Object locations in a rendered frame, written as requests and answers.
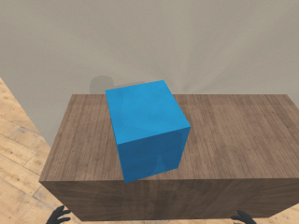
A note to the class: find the right robot hand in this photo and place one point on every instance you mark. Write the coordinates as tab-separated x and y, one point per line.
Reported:
244	217

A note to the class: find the carton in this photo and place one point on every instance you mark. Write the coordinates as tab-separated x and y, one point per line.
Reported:
149	127

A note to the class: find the pedestal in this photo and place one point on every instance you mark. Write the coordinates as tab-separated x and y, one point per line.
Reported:
241	153

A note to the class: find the left robot hand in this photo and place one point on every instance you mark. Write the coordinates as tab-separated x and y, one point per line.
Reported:
58	212

